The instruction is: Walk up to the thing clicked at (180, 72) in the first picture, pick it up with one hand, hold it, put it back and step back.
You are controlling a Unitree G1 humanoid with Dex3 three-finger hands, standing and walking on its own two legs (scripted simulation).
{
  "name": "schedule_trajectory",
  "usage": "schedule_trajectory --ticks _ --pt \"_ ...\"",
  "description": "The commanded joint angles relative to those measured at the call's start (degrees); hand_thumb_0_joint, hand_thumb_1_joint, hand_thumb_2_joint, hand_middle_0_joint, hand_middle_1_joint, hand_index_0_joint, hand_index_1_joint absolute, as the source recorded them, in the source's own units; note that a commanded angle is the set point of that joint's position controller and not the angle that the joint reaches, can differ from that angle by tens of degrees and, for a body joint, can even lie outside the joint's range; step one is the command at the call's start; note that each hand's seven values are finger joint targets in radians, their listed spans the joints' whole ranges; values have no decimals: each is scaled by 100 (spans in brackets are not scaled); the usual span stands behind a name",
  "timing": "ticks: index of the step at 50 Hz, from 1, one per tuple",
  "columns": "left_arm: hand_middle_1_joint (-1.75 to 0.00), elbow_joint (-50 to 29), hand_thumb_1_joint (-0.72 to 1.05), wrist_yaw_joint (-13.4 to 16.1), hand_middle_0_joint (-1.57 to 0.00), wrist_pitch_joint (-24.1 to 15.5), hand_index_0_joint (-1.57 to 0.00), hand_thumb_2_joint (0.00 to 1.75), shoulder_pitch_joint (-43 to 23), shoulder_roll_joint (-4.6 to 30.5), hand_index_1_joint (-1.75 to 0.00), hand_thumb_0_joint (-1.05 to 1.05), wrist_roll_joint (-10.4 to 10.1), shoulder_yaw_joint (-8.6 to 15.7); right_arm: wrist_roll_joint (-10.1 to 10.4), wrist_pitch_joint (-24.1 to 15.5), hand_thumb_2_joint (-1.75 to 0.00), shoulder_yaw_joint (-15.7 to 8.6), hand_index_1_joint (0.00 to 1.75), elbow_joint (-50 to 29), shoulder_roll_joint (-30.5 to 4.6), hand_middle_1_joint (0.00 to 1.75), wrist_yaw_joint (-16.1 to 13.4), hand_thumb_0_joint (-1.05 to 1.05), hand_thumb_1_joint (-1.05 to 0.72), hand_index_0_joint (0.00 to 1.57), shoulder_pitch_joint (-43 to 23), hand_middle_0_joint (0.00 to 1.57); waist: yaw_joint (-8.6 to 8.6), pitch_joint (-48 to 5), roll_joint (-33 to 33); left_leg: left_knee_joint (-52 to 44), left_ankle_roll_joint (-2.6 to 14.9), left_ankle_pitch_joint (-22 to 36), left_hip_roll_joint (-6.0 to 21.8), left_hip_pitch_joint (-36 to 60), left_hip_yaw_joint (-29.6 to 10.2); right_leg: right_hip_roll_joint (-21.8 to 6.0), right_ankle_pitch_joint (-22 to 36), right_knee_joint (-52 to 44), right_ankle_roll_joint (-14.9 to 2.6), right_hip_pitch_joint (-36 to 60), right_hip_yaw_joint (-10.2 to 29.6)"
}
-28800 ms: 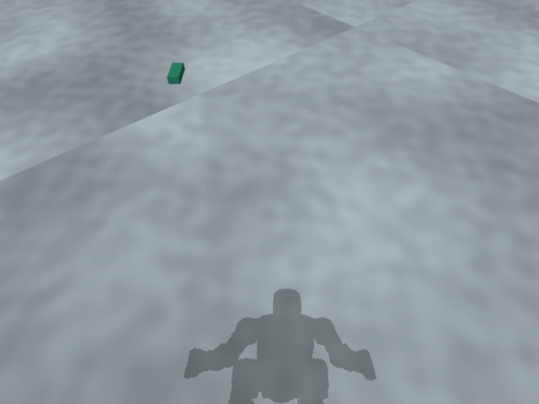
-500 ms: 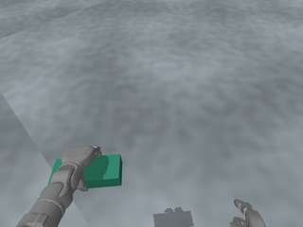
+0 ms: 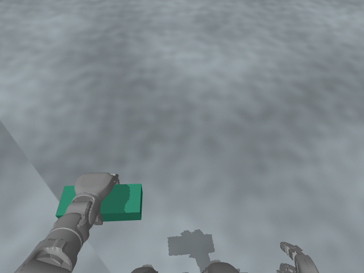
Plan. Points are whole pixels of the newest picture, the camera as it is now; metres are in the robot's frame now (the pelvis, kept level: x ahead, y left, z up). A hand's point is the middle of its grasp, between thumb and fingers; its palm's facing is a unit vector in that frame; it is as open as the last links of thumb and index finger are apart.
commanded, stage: crouch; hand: left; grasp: from above
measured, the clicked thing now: (103, 203) +0.31 +0.21 -0.13
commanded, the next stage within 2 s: lower in 1.58 s
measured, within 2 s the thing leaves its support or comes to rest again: neither
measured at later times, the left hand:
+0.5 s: hand (126, 203) +0.38 +0.19 -0.35, palm faces -0.47 +0.02 -0.88, open 10.8 cm
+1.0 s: hand (134, 205) +0.42 +0.19 -0.50, palm faces -0.47 -0.02 -0.88, open 10.8 cm
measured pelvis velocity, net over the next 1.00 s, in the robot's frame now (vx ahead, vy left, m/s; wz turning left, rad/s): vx -0.05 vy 0.00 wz -0.04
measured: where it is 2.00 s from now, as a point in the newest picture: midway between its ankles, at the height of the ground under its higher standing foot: outside the picture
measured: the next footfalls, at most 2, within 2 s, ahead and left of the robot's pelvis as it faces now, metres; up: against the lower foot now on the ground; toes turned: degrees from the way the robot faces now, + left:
none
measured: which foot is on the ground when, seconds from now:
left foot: down 0.00-1.00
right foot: down 0.00-1.00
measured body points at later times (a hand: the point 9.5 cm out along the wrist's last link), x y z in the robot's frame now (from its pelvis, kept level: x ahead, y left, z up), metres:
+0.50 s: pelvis -0.05 +0.00 -0.21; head +0.14 +0.01 +0.20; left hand +0.40 +0.19 -0.30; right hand -0.03 -0.27 -0.34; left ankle +0.02 +0.11 -0.71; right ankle +0.03 -0.13 -0.71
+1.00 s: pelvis -0.05 +0.00 -0.32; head +0.20 +0.03 +0.05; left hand +0.44 +0.19 -0.45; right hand -0.01 -0.28 -0.44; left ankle +0.02 +0.11 -0.71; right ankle +0.03 -0.13 -0.71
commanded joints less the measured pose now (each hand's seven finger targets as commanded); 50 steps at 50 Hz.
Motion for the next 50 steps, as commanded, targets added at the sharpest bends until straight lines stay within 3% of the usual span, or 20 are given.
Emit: schedule_trajectory --ticks 1,3,6,7,9,13,14,15,16,18,24,26,29,31,33,34,35,42,46,50 --pt "-63 -511 62 835 -103 -113 -101 84 -2849 1003 -65 0 314 602 -122 -231 -90 -403 30 -318 -915 30 -10 0 -89 20 528 20 -332 -2092 344 1055 -55 801 -73 -350 53 121 641 881 -218 -1091 -56" --pt "-62 -484 62 1059 -101 -109 -101 80 -3330 1149 -63 0 453 699 -148 -254 -90 -439 30 -370 -972 30 -24 0 -89 20 671 20 -361 -2631 701 1450 -92 656 -52 -593 3 144 469 1417 -260 -1635 -93" --pt "-62 -46 59 1289 -99 -3 -98 81 -3704 1202 -63 0 441 814 -223 -308 -90 -433 30 -335 -1006 30 -60 0 -89 20 764 20 -425 -2943 654 1960 -85 365 -17 -1340 -173 175 210 2095 -281 -2402 -180" --pt "-61 77 58 1344 -100 49 -98 84 -3698 1394 -63 0 462 950 -234 -322 -90 -432 30 -327 -998 30 -81 0 -89 20 799 20 -390 -3153 642 2164 -56 310 -26 -1609 -162 172 170 2280 -286 -2529 -179" --pt "-61 288 59 1328 -101 108 -99 85 -3689 1213 -63 0 371 846 -264 -377 -90 -428 30 -328 -992 30 -98 0 -89 20 831 20 -475 -3438 561 2606 -4 184 -52 -2187 -145 174 96 2664 -294 -2780 -180" --pt "-65 297 57 1265 -99 217 -96 89 -3845 1472 -67 0 238 1001 -305 -442 -90 -460 30 -330 -1008 30 -153 0 -89 20 926 20 -491 -3893 573 3162 28 -415 -119 -3113 -74 122 -315 3186 -295 -3109 -142" --pt "-65 596 57 1218 -99 247 -97 90 -3763 1347 -68 0 222 936 -330 -457 -90 -439 30 -300 -1003 30 -150 0 -89 20 918 20 -620 -3718 517 3296 23 -609 -111 -3392 -120 104 -476 3335 -287 -3419 -162" --pt "-66 412 56 1187 -98 242 -96 88 -3982 1365 -68 0 174 945 -324 -475 -90 -440 30 -309 -994 30 -159 0 -89 20 941 20 -626 -3891 563 3406 27 -709 -113 -3469 -129 106 -567 3457 -292 -3555 -180" --pt "-67 438 55 1177 -97 241 -95 88 -4105 1624 -68 0 196 1057 -333 -481 -90 -444 30 -294 -1041 30 -170 0 -89 20 945 20 -606 -3995 623 3522 32 -873 -122 -3567 -135 114 -729 3588 -295 -3707 -190" --pt "-67 462 56 1131 -97 214 -95 88 -4265 1557 -69 0 174 1027 -352 -501 -90 -420 30 -276 -1033 30 -164 0 -89 20 967 20 -689 -4125 655 3788 41 -964 -130 -3806 -149 98 -810 3872 -309 -4015 -218" --pt "-68 655 60 1200 -100 -5 -99 90 -4796 1869 -69 0 344 1208 -459 -581 -90 -325 30 -200 -1085 30 -81 0 -89 20 1066 20 -901 -4380 782 4628 79 -1141 -165 -4546 -196 65 -1021 4635 -315 -4983 -286" --pt "-68 623 64 1252 -101 -79 -102 89 -5080 1831 -69 0 409 1208 -505 -639 -90 -283 30 -132 -1102 30 -20 0 -89 20 1116 20 -1010 -4526 1052 4832 38 -1031 -148 -4521 -281 33 -978 4908 -327 -5434 -328" --pt "-68 787 65 1408 -101 -120 -102 89 -5105 2121 -69 0 513 1411 -560 -693 -90 -225 30 -108 -1125 30 77 0 -89 20 1184 20 -983 -4854 1084 5181 40 -812 -172 -4701 -231 16 -778 5206 -311 -5470 -341" --pt "-70 733 67 1463 -103 -154 -103 93 -5351 2018 -70 0 531 1406 -619 -733 -90 -204 30 -91 -1093 30 161 0 -89 20 1231 20 -1104 -5018 1250 5440 45 -566 -167 -4690 -199 5 -577 5373 -296 -5595 -347" --pt "-71 878 67 1525 -103 -135 -103 92 -5390 2152 -72 0 578 1483 -646 -748 -90 -186 30 -69 -1098 30 218 0 -89 20 1200 20 -1066 -5080 1409 5669 50 -446 -170 -4783 -142 16 -475 5538 -299 -5747 -349" --pt "-70 1021 67 1546 -104 -130 -103 95 -5414 2217 -71 0 612 1535 -674 -765 -90 -190 30 -31 -1153 30 245 0 -89 20 1261 20 -1129 -5086 1330 5787 49 -405 -165 -4876 -166 3 -424 5630 -283 -5811 -364" --pt "-70 1010 68 1557 -105 -124 -104 94 -5429 2080 -71 0 605 1498 -692 -772 -90 -170 30 -53 -1093 30 281 0 -89 20 1258 20 -1135 -5124 1435 5866 42 -313 -176 -4870 -157 -3 -353 5724 -294 -5882 -363" --pt "-72 1291 70 1456 -106 -146 -105 97 -5523 2171 -73 0 595 1532 -754 -772 -90 -158 30 -69 -1112 30 462 0 -89 20 1277 20 -1285 -4922 1431 6407 84 -353 -161 -5496 -96 17 -220 6112 -262 -5997 -399" --pt "-71 1328 65 1388 -103 -200 -102 95 -5481 2250 -72 0 595 1556 -772 -754 -90 -130 30 -79 -1139 30 520 0 -89 20 1267 20 -1276 -4925 1539 6618 72 -240 -152 -5583 -113 45 -172 6358 -264 -6167 -440" --pt "-71 1329 62 1390 -100 -300 -100 94 -5797 2344 -72 0 643 1563 -792 -743 -90 -129 30 -51 -1223 30 583 0 -89 20 1326 20 -1384 -4819 1683 6847 74 -255 -137 -5750 -127 76 -187 6568 -272 -6454 -479"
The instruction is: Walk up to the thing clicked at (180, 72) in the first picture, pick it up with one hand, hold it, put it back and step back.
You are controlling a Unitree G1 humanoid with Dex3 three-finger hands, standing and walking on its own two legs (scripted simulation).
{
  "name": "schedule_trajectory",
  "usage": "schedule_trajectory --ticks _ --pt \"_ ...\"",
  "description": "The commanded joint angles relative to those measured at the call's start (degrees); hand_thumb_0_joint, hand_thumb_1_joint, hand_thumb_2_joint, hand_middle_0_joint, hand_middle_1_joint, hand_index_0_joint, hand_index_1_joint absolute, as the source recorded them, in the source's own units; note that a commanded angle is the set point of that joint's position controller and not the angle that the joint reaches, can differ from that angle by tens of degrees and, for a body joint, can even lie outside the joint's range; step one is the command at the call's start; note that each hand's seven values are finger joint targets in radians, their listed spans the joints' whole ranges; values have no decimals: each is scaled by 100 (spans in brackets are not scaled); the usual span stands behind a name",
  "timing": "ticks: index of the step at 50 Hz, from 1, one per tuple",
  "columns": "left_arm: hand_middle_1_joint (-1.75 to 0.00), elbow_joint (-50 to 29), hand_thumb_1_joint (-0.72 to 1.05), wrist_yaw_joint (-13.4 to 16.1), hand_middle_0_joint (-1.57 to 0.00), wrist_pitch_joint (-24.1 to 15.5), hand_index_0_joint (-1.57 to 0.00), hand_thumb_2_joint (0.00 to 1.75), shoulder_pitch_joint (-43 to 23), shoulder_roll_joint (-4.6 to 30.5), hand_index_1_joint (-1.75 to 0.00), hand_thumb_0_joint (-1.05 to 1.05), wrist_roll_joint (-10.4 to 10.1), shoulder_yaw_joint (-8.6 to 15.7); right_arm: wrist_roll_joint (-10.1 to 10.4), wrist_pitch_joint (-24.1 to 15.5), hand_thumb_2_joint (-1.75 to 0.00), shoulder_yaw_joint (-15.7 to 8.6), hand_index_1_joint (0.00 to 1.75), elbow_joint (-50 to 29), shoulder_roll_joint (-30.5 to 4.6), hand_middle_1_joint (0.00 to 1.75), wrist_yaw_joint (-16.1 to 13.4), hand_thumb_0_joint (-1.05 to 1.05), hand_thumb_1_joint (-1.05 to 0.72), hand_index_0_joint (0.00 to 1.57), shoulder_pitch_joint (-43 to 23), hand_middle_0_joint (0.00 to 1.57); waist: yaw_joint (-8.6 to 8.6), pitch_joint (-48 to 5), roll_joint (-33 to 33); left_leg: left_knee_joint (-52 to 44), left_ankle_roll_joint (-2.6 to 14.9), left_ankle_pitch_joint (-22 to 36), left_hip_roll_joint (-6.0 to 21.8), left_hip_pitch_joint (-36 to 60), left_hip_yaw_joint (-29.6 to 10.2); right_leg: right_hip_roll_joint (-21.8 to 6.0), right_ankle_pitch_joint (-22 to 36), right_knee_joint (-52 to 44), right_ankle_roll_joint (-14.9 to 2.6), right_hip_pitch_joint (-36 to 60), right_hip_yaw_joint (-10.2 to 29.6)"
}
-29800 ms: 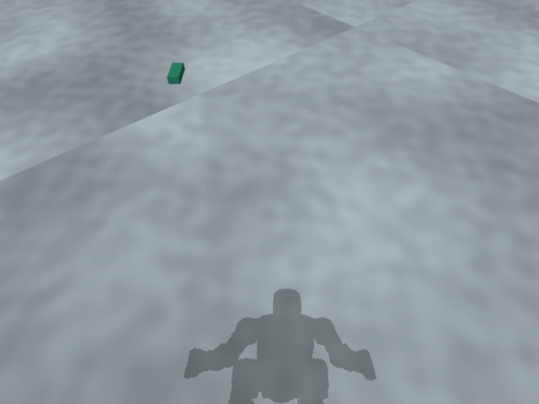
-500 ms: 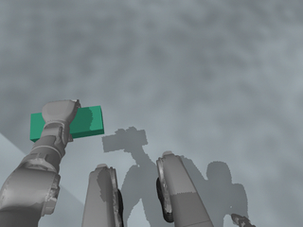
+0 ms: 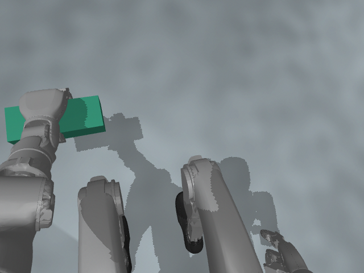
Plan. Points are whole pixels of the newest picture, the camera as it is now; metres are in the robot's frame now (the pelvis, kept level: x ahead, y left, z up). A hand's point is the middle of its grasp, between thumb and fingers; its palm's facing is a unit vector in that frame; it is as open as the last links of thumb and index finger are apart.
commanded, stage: crouch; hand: left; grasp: from above
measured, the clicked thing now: (59, 120) +0.47 +0.21 -0.21
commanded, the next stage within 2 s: lower in 0.58 s
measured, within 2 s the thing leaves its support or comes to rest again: neither
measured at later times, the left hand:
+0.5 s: hand (64, 120) +0.48 +0.20 -0.25, palm faces -0.47 -0.03 -0.88, open 10.9 cm
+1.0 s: hand (69, 123) +0.48 +0.21 -0.30, palm faces -0.48 -0.03 -0.87, open 10.8 cm
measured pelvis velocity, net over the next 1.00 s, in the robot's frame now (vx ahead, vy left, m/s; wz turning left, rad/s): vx -0.01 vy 0.00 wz -0.07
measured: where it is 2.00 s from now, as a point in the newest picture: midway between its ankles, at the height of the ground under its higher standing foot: (157, 243)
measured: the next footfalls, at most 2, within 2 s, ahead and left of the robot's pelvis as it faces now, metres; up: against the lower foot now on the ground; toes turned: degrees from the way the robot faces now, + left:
none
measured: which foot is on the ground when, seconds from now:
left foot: down 0.00-1.00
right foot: down 0.00-1.00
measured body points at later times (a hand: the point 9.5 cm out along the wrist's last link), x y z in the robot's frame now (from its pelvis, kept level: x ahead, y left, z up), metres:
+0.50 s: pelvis -0.01 +0.00 -0.06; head +0.25 +0.03 +0.31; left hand +0.50 +0.20 -0.20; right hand -0.01 -0.27 -0.16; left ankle +0.06 +0.12 -0.39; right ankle +0.08 -0.12 -0.39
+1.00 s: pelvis -0.01 +0.00 -0.09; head +0.27 +0.05 +0.26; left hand +0.51 +0.20 -0.25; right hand -0.02 -0.27 -0.18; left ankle +0.06 +0.12 -0.39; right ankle +0.08 -0.12 -0.39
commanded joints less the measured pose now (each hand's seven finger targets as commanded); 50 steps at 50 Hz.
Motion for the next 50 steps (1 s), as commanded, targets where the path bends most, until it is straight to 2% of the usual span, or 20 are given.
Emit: schedule_trajectory --ticks 1,8,10,12,14,15,19,23,28,30,33,35,38,40,41,42,44,46,49,50 --pt "-70 -965 61 312 -100 -101 -99 94 -2533 1364 -71 0 11 180 5 -10 -90 -395 30 -37 -1280 30 -4 0 -90 20 1454 20 -196 -4235 1460 -971 128 1883 -68 2879 221 84 1879 -998 -250 2175 -201" --pt "-73 -740 57 441 -95 -176 -95 92 -2777 1473 -73 0 161 231 -49 -12 -90 -350 30 21 -1383 30 75 0 -89 20 1529 20 -287 -4227 1634 -752 101 1736 -59 2823 180 102 1704 -665 -274 1741 -286" --pt "-72 -550 57 474 -95 -182 -95 94 -2878 1628 -73 0 186 319 -73 -46 -90 -323 30 37 -1445 30 114 0 -89 20 1579 20 -328 -4021 1626 -711 103 1583 -51 2648 138 65 1550 -577 -269 1502 -314" --pt "-71 -541 56 523 -96 -184 -95 93 -2952 1762 -72 0 219 366 -80 -31 -90 -294 30 48 -1451 30 121 0 -89 20 1564 20 -300 -4125 1662 -640 119 1505 -73 2585 180 90 1517 -551 -269 1547 -312" --pt "-73 -490 58 527 -96 -188 -95 94 -2989 1684 -73 0 217 306 -105 -39 -90 -242 30 56 -1428 30 150 0 -89 20 1558 20 -344 -4091 1705 -523 136 1474 -74 2475 222 114 1541 -516 -259 1606 -315" --pt "-74 -374 58 543 -96 -179 -96 96 -2959 1857 -75 0 262 399 -127 -54 -90 -231 30 69 -1502 30 162 0 -89 20 1599 20 -388 -4085 1593 -483 136 1463 -76 2451 188 81 1529 -470 -241 1570 -326" --pt "-76 -248 58 540 -96 -204 -95 97 -3063 1941 -77 0 244 383 -151 -63 -90 -171 30 96 -1509 30 186 0 -90 20 1596 20 -420 -4027 1546 -320 185 1290 -90 2108 258 138 1448 -448 -224 1663 -344" --pt "-76 -109 61 541 -98 -205 -98 96 -2934 2123 -77 0 279 428 -165 -78 -90 -73 30 104 -1517 30 224 0 -90 20 1621 20 -384 -3940 1551 -204 194 1359 -86 1968 257 154 1530 -342 -211 1704 -369" --pt "-77 -112 63 524 -99 -230 -99 95 -3056 2129 -77 0 306 382 -188 -101 -90 -4 30 130 -1576 30 259 0 -90 20 1679 20 -512 -3808 1633 -44 195 1396 -73 1822 226 178 1611 -215 -205 1627 -419" --pt "-76 -89 61 535 -98 -223 -98 91 -2982 2124 -76 0 278 371 -173 -100 -90 12 30 163 -1620 30 256 0 -90 20 1658 20 -439 -3707 1662 -74 186 1356 -66 1772 209 189 1560 -202 -213 1492 -454" --pt "-75 -189 61 524 -97 -221 -98 89 -3052 2078 -74 0 281 323 -182 -111 -90 9 30 133 -1663 30 293 0 -90 20 1654 20 -527 -3804 1870 -53 131 1493 -39 2008 139 193 1638 -42 -246 1386 -526" --pt "-73 -250 59 548 -100 -219 -98 91 -3030 2160 -75 0 270 365 -170 -105 -90 -6 30 114 -1692 30 289 0 -90 20 1629 20 -487 -3849 1867 -31 143 1489 -49 1955 138 198 1660 -15 -242 1381 -534" --pt "-70 88 60 528 -103 -228 -100 92 -3139 2037 -73 0 302 256 -208 -148 -90 79 30 168 -1707 30 333 0 -90 20 1668 20 -684 -3351 1690 100 167 1287 -38 1678 103 208 1488 21 -236 1085 -593" --pt "-69 182 60 535 -101 -266 -100 87 -3126 1997 -70 0 283 221 -222 -185 -90 119 30 158 -1736 30 361 0 -90 20 1662 20 -705 -3290 1810 88 136 1314 -44 1695 54 203 1486 111 -249 1040 -621" --pt "-69 25 60 559 -101 -291 -99 87 -3209 2180 -71 0 314 324 -238 -198 -90 114 30 169 -1767 30 362 0 -90 20 1684 20 -677 -3404 1847 110 126 1366 -33 1821 35 198 1518 139 -243 1039 -641" --pt "-68 144 60 580 -101 -290 -100 86 -3107 2208 -69 0 323 322 -234 -204 -90 121 30 126 -1782 30 376 0 -90 20 1650 20 -643 -3369 1919 127 126 1389 -40 1756 58 205 1527 169 -251 1074 -646" --pt "-68 131 62 604 -102 -324 -101 85 -3122 2190 -69 0 373 318 -275 -221 -90 151 30 158 -1795 30 425 0 -90 20 1718 20 -746 -3435 1930 217 106 1521 -38 1828 54 194 1670 227 -231 1172 -662" --pt "-70 210 63 658 -103 -338 -102 86 -3155 2189 -71 0 307 285 -301 -250 -90 198 30 150 -1748 30 462 0 -90 20 1589 20 -734 -3507 1796 416 166 1543 -24 1627 111 261 1790 259 -202 1321 -645" --pt "-69 127 65 799 -106 -336 -104 88 -3053 2518 -71 0 294 447 -304 -247 -90 213 30 100 -1797 30 484 0 -91 20 1591 20 -631 -3646 1903 452 184 1600 -20 1479 158 274 1894 263 -184 1582 -607" --pt "-70 116 66 825 -107 -317 -105 88 -3072 2529 -72 0 365 460 -339 -254 -90 232 30 111 -1791 30 506 0 -91 20 1609 20 -681 -3652 1951 470 175 1608 -15 1559 150 277 1910 289 -185 1581 -622"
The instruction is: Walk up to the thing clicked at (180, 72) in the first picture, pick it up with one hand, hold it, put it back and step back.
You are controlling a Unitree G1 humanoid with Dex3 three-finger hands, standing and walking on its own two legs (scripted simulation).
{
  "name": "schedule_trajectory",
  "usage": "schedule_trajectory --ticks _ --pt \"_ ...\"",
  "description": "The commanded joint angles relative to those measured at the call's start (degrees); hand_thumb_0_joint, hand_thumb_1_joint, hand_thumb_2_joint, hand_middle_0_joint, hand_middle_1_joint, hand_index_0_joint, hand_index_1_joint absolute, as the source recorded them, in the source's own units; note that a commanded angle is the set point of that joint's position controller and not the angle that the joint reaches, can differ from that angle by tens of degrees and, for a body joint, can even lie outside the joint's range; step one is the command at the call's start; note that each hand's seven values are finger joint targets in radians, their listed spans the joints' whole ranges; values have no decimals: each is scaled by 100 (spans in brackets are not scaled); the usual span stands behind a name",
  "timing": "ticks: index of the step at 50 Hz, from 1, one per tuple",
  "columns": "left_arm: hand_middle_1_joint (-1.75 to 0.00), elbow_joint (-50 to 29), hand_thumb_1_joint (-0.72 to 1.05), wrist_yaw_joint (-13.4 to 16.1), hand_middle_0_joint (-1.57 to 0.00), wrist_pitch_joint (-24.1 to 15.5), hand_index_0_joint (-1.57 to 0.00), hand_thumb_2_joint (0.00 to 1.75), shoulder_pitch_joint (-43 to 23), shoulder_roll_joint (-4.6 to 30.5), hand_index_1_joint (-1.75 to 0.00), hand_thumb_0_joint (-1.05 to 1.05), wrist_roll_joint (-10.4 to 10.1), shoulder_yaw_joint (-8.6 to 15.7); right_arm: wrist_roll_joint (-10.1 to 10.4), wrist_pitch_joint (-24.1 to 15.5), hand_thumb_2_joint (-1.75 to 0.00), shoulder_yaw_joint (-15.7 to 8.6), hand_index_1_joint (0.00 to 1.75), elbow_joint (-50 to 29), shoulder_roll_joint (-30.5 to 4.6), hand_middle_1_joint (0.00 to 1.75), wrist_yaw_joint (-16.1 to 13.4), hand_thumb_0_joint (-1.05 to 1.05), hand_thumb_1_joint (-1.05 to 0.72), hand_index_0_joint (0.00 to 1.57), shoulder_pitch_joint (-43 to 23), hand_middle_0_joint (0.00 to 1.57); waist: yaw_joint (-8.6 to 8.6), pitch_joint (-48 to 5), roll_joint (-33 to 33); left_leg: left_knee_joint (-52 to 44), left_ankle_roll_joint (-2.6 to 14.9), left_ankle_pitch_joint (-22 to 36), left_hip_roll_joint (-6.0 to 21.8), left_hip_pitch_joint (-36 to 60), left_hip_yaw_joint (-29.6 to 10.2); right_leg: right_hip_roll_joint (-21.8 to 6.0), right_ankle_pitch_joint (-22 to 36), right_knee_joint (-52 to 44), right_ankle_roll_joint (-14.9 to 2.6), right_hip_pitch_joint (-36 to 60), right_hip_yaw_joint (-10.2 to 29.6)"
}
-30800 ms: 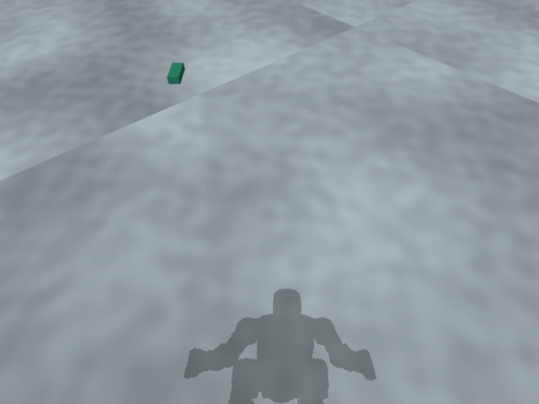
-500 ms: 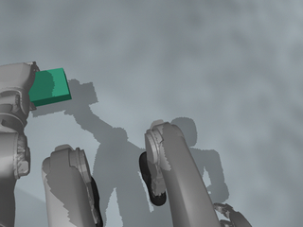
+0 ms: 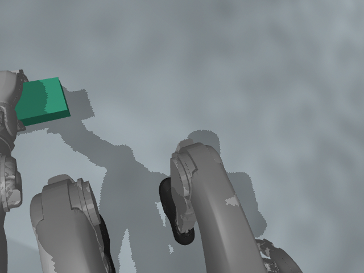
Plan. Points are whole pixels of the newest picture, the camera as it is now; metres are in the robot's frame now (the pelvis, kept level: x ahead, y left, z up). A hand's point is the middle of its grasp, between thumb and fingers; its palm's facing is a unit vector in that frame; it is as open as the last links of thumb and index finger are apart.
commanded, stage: rest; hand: left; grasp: from above
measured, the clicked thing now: (15, 106) +0.49 +0.24 -0.24
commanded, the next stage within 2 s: open in 1.20 s
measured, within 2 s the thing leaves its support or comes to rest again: neither
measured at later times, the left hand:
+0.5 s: hand (20, 106) +0.49 +0.23 -0.26, palm faces -0.47 -0.09 -0.88, open 10.8 cm
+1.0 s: hand (22, 109) +0.49 +0.23 -0.28, palm faces -0.46 -0.10 -0.88, open 10.8 cm
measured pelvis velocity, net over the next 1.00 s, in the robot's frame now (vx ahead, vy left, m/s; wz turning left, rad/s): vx -0.01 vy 0.01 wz -0.09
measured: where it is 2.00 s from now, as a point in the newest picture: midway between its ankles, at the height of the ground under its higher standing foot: (142, 240)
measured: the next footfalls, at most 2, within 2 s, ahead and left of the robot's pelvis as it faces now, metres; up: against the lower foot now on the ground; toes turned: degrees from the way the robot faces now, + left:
none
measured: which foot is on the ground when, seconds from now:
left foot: down 0.00-1.00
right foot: down 0.00-1.00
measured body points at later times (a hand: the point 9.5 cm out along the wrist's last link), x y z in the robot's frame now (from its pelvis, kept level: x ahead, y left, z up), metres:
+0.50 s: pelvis +0.00 +0.00 -0.02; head +0.30 +0.07 +0.31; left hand +0.51 +0.23 -0.21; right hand +0.00 -0.26 -0.09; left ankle +0.06 +0.12 -0.30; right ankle +0.10 -0.12 -0.30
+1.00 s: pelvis -0.01 +0.01 -0.02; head +0.30 +0.08 +0.30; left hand +0.51 +0.24 -0.23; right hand -0.01 -0.26 -0.08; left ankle +0.06 +0.12 -0.30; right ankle +0.10 -0.12 -0.30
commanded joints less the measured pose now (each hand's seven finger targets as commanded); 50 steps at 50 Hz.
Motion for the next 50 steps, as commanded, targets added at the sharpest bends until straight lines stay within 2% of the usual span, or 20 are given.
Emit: schedule_trajectory --ticks 1,2,9,10,12,14,16,18,21,22,28,30,32,35,37,41,45,47,49,50 --pt "-70 -1009 67 439 -107 24 -106 88 -2253 1439 -72 0 -11 130 -21 -3 -90 -389 30 81 -1479 30 12 0 -91 20 1442 20 -178 -4486 2272 -1218 158 1669 -16 2888 457 218 1788 -1084 -246 2756 -366" --pt "-69 -940 68 463 -108 32 -107 87 -2383 1425 -71 0 -10 174 -40 -40 -90 -374 30 94 -1512 30 30 0 -91 20 1487 20 -297 -4300 2232 -1154 157 1625 -22 2872 431 196 1740 -1052 -246 2550 -407" --pt "-67 -619 66 616 -105 71 -104 88 -2093 1521 -68 0 10 157 -43 -90 -90 -273 30 63 -1640 30 133 0 -90 20 1409 20 -294 -4130 2316 -1166 126 1562 4 2857 286 236 1620 -929 -282 2390 -550" --pt "-67 -941 65 644 -106 30 -104 91 -2404 1689 -69 0 19 255 -49 -99 -90 -260 30 68 -1651 30 139 0 -90 20 1475 20 -393 -4185 2361 -1107 144 1575 7 2794 309 234 1657 -951 -265 2483 -537" --pt "-68 -536 64 615 -104 37 -103 89 -2235 1470 -69 0 0 62 -58 -153 -90 -186 30 76 -1628 30 182 0 -90 20 1395 20 -415 -4011 2338 -1022 162 1516 18 2683 315 270 1645 -929 -264 2457 -545" --pt "-68 -770 66 667 -104 -7 -103 89 -2422 1682 -69 0 -18 191 -87 -196 -90 -152 30 69 -1691 30 215 0 -90 20 1490 20 -504 -3991 2320 -981 158 1572 26 2718 281 260 1697 -926 -240 2539 -575" --pt "-70 -497 64 704 -102 24 -102 88 -2018 1779 -70 0 -1 256 -81 -218 -90 -132 30 54 -1726 30 227 0 -90 20 1464 20 -366 -4104 2327 -1016 150 1664 12 2718 295 267 1760 -932 -242 2687 -576" --pt "-68 -659 66 731 -105 -10 -103 90 -2146 1828 -69 0 -12 310 -90 -235 -90 -127 30 21 -1757 30 255 0 -90 20 1465 20 -431 -4081 2428 -994 113 1834 42 2834 234 263 1887 -875 -251 2636 -624" --pt "-70 -423 65 724 -102 -28 -102 88 -2286 1607 -70 0 3 85 -116 -282 -90 -42 30 59 -1757 30 320 0 -90 20 1434 20 -656 -3864 2453 -919 102 1796 71 2819 151 298 1889 -781 -256 2466 -690" --pt "-70 -596 65 764 -102 -68 -102 87 -2318 1938 -70 0 -13 302 -125 -316 -90 -49 30 -52 -1855 30 324 0 -90 20 1397 20 -580 -3858 2495 -927 110 1782 64 2789 152 288 1860 -803 -260 2531 -696" --pt "-70 -419 68 810 -104 -83 -104 86 -2031 2161 -70 0 102 529 -203 -385 -90 -14 30 -71 -1928 30 409 0 -90 20 1426 20 -611 -3710 2672 -898 61 1839 85 2934 132 309 1872 -779 -271 2562 -756" --pt "-70 -502 67 829 -103 -115 -103 84 -2138 2078 -70 0 65 388 -183 -404 -90 25 30 -116 -1935 30 425 0 -90 20 1324 20 -593 -3804 2758 -894 60 1825 94 2907 110 335 1867 -775 -286 2593 -769" --pt "-73 -487 68 808 -104 -127 -104 87 -2280 1925 -72 0 48 158 -197 -465 -90 102 30 -105 -1924 30 467 0 -90 20 1282 20 -731 -3668 2719 -828 81 1759 112 2902 83 349 1856 -784 -256 2540 -781" --pt "-70 -384 68 904 -105 -120 -105 90 -2065 2442 -70 0 68 517 -212 -482 -90 52 30 -18 -2101 30 452 0 -90 20 1433 20 -665 -3658 2710 -832 67 1887 120 2867 75 331 1965 -782 -247 2679 -796" --pt "-70 -241 69 934 -105 -107 -105 89 -2039 2476 -70 0 133 606 -249 -474 -90 91 30 -16 -2067 30 472 0 -90 20 1459 20 -726 -3519 2639 -758 78 1896 125 2768 97 351 1995 -795 -243 2730 -798" --pt "-73 -227 66 922 -100 -163 -102 85 -2358 1997 -71 0 48 140 -237 -552 -90 179 30 -126 -2051 30 495 0 -90 20 1194 20 -876 -3376 2661 -789 62 1617 148 2868 -29 340 1764 -778 -247 2360 -886" --pt "-72 -47 67 1035 -101 -166 -102 85 -2166 2610 -71 0 144 446 -246 -577 -90 192 30 -36 -2169 30 492 0 -90 20 1291 20 -791 -3322 2734 -823 62 1593 161 2764 -35 374 1766 -761 -244 2554 -869" --pt "-71 -10 66 1073 -102 -134 -102 86 -2130 2561 -70 0 160 504 -261 -554 -90 212 30 -50 -2143 30 486 0 -90 20 1355 20 -837 -3329 2693 -769 74 1753 158 2738 18 378 1910 -797 -235 2697 -869" --pt "-73 19 67 1021 -101 -148 -102 86 -2340 2156 -72 0 71 167 -263 -610 -90 309 30 -176 -2091 30 521 0 -90 20 1150 20 -952 -3176 2566 -730 101 1577 157 2620 -13 392 1795 -785 -231 2546 -875" --pt "-72 56 65 1048 -100 -153 -101 85 -2274 2405 -71 0 59 309 -258 -615 -90 283 30 -88 -2171 30 506 0 -90 20 1221 20 -953 -3211 2589 -770 102 1556 170 2642 -47 398 1766 -833 -228 2561 -905"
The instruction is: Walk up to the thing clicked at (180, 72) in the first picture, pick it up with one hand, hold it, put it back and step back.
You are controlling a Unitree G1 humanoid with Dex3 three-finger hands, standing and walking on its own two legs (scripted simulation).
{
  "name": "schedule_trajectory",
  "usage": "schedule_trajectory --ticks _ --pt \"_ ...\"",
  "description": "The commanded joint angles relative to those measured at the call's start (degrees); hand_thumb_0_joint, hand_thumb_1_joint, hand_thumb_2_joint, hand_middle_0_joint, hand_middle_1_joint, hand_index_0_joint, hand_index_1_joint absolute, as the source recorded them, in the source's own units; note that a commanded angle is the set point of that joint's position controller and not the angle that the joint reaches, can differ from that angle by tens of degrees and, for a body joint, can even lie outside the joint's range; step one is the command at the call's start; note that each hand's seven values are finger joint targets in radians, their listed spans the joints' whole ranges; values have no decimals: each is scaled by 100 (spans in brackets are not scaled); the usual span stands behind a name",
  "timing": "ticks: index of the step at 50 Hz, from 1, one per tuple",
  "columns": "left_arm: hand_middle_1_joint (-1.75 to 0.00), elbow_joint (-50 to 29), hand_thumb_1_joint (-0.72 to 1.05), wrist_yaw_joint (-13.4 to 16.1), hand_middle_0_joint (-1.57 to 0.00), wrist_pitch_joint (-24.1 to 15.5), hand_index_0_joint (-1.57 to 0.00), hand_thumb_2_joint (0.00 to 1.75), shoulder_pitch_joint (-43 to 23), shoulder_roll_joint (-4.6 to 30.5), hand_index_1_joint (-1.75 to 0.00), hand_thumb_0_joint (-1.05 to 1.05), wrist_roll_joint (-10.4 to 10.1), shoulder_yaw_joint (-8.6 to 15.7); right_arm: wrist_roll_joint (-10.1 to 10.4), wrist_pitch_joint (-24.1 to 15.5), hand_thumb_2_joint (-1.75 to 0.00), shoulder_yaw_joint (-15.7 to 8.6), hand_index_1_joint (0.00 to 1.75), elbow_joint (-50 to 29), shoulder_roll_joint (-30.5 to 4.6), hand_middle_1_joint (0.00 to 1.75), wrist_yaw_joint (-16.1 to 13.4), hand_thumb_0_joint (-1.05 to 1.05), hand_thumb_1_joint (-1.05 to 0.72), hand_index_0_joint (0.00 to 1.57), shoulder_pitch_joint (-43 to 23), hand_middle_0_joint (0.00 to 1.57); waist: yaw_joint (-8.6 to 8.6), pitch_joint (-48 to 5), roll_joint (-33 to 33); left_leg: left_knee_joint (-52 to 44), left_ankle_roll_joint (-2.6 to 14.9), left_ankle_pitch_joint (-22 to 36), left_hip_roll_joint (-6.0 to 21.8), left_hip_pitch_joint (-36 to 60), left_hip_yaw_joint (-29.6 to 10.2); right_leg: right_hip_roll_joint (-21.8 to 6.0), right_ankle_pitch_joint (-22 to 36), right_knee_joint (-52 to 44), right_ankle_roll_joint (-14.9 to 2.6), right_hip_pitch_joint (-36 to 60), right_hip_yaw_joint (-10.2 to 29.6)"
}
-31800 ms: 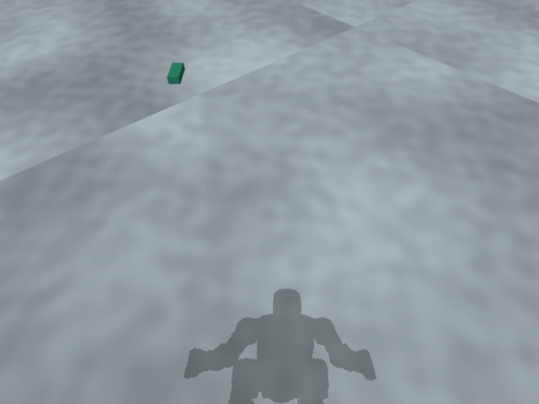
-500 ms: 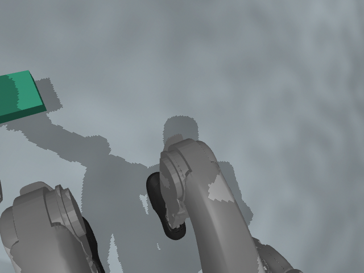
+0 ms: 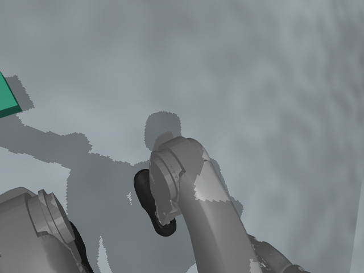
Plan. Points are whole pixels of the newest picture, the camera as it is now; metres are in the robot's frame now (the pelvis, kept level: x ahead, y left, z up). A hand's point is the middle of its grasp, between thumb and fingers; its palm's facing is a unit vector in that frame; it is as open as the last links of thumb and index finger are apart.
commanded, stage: rest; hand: left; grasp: from above
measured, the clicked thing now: out of the picture +0.48 +0.27 -0.28
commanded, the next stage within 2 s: open in 0.20 s
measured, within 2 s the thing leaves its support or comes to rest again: rests again in 1.48 s
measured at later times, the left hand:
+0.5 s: hand out of the picture +0.47 +0.27 -0.26, palm faces -0.46 -0.13 -0.88, open 11.0 cm
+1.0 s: hand out of the picture +0.48 +0.28 -0.25, palm faces -0.46 -0.13 -0.88, open 14.0 cm
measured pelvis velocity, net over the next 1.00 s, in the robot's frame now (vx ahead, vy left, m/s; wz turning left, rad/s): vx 0.00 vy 0.00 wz -0.02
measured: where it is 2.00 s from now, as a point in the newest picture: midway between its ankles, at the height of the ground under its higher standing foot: (122, 239)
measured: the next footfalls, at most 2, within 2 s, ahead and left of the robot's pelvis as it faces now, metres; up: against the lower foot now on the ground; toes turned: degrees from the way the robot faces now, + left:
none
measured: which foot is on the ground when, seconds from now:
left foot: down 0.00-1.00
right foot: down 0.00-1.00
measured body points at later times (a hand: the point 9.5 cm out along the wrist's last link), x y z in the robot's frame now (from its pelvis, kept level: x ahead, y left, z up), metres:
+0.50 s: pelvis -0.01 +0.00 +0.00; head +0.29 +0.11 +0.32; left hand +0.49 +0.28 -0.21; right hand +0.00 -0.25 -0.04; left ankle +0.06 +0.12 -0.28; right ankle +0.12 -0.11 -0.28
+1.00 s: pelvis +0.00 +0.00 +0.01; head +0.29 +0.11 +0.32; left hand +0.50 +0.28 -0.20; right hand +0.01 -0.25 -0.04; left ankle +0.06 +0.12 -0.28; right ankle +0.12 -0.11 -0.28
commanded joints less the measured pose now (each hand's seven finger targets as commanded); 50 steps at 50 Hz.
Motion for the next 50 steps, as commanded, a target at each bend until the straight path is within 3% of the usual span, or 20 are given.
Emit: schedule_trajectory --ticks 1,3,6,10,11,15,18,19,20,21,24,27,28,34,35,38,39,46,48,50 --pt "-72 -781 64 279 -99 -13 -100 84 -2082 1075 -71 0 -87 -197 42 -48 -90 -404 30 61 -1856 30 -34 0 -90 20 1338 20 -447 -4031 3031 -1401 74 1648 109 2834 416 249 1628 -1068 -320 2504 -514" --pt "-72 -585 65 316 -97 -17 -100 79 -1985 1377 -69 0 -79 -79 49 -58 -90 -410 30 138 -1937 30 -40 0 -90 20 1326 20 -393 -3961 3013 -1451 65 1464 132 2720 356 267 1476 -1046 -325 2492 -522" --pt "-68 -564 65 317 -98 5 -100 79 -1891 1465 -67 0 -20 52 8 -74 -90 -377 30 115 -1944 30 -25 0 -90 20 1431 20 -441 -3865 3020 -1438 52 1627 138 2772 358 244 1588 -1039 -316 2522 -539" --pt "-70 -539 63 267 -96 13 -98 76 -1967 1274 -68 0 -75 -160 14 -112 -90 -309 30 4 -1948 30 -15 0 -90 20 1329 20 -511 -3775 2992 -1426 73 1537 153 2740 339 289 1536 -1068 -307 2505 -549" --pt "-70 -465 62 306 -95 21 -97 77 -1903 1559 -68 0 -73 27 19 -107 -90 -298 30 71 -1988 30 -34 0 -90 20 1394 20 -467 -3823 2955 -1430 78 1557 155 2700 329 277 1551 -1101 -302 2604 -554" --pt "-67 -351 60 300 -96 -1 -96 77 -1851 1523 -66 0 -30 -53 30 -99 -90 -237 30 -18 -1966 30 -60 0 -90 20 1329 20 -477 -3668 2877 -1432 76 1470 168 2586 297 291 1474 -1078 -308 2514 -570" --pt "-72 -338 36 287 -72 -5 -72 82 -1895 1506 -72 0 -64 -141 32 -115 -90 -236 30 -10 -2001 30 -75 0 -89 20 1253 20 -498 -3581 2919 -1476 67 1277 175 2613 279 302 1325 -1083 -317 2456 -578" --pt "-73 -492 28 321 -64 -30 -64 79 -1965 1662 -72 0 -20 -50 39 -109 -90 -241 30 -20 -2032 30 -82 0 -89 20 1337 20 -475 -3715 2992 -1482 64 1392 176 2646 276 296 1406 -1108 -314 2525 -588" --pt "-73 -388 20 303 -58 -9 -60 76 -1910 1508 -72 0 -42 -165 45 -117 -90 -229 30 -45 -1998 30 -85 0 -89 20 1252 20 -478 -3647 2946 -1462 66 1339 174 2636 282 300 1388 -1066 -320 2500 -568" --pt "-73 -439 12 312 -54 -13 -54 78 -1897 1584 -73 0 -27 -99 36 -126 -90 -230 30 -42 -2012 30 -82 0 -89 20 1315 20 -488 -3622 2947 -1465 71 1374 168 2628 289 288 1408 -1096 -305 2501 -592" --pt "-76 -417 -11 296 -41 -25 -42 77 -1895 1483 -75 0 -55 -202 30 -144 -90 -221 30 -48 -2004 30 -81 0 -89 20 1275 20 -535 -3498 2962 -1493 47 1267 183 2671 263 289 1340 -1094 -309 2422 -591" --pt "-78 -602 -24 297 -31 -34 -31 78 -1999 1507 -78 0 -82 -213 33 -193 -90 -233 30 -79 -2043 30 -60 0 -89 20 1266 20 -516 -3617 3043 -1476 53 1369 187 2722 256 282 1414 -1119 -300 2452 -593" --pt "-80 -495 -27 306 -29 -14 -29 79 -1906 1568 -80 0 -94 -131 22 -175 -90 -218 30 -25 -2017 30 -61 0 -89 20 1344 20 -519 -3642 2985 -1483 42 1412 190 2783 240 281 1459 -1118 -301 2496 -609" --pt "-90 -452 -41 295 -18 44 -17 91 -1753 1503 -91 0 -132 -189 46 -139 -90 -241 30 -3 -2000 30 -60 0 -89 20 1350 20 -430 -3850 3186 -1557 12 1619 191 2821 250 305 1609 -1108 -334 2692 -603" --pt "-90 -378 -43 250 -16 63 -15 92 -1744 1380 -92 0 -131 -249 37 -140 -90 -234 30 -10 -1979 30 -34 0 -89 20 1364 20 -528 -3643 3093 -1488 25 1647 198 2748 245 303 1656 -1084 -317 2578 -619" --pt "-95 -409 -50 176 -10 78 -9 97 -1782 1355 -97 0 -208 -314 57 -130 -90 -232 30 -46 -1997 30 -59 0 -89 20 1360 20 -550 -3603 2975 -1509 52 1525 185 2649 273 313 1556 -1166 -312 2644 -591" --pt "-98 -473 -52 166 -8 82 -7 99 -1688 1366 -99 0 -243 -323 75 -118 -90 -241 30 -54 -2003 30 -72 0 -89 20 1352 20 -452 -3695 3002 -1578 36 1565 187 2730 256 313 1559 -1182 -321 2702 -592" --pt "-100 -474 -54 67 -5 46 -4 101 -1730 1313 -101 0 -326 -358 97 -63 -90 -154 30 -57 -1945 30 -103 0 -88 20 1395 20 -512 -3587 2934 -1564 32 1599 187 2689 231 291 1548 -1184 -331 2593 -612" --pt "-100 -564 -54 60 -5 36 -4 101 -1768 1339 -101 0 -266 -372 106 -41 -90 -161 30 -119 -1950 30 -124 0 -88 20 1362 20 -496 -3614 2980 -1571 23 1617 190 2800 217 292 1557 -1187 -331 2532 -621" --pt "-100 -396 -53 49 -5 -2 -4 100 -1700 1274 -101 0 -257 -421 70 -34 -90 -81 30 -154 -1916 30 -115 0 -88 20 1357 20 -590 -3414 2782 -1568 49 1461 181 2582 229 290 1460 -1201 -314 2573 -625"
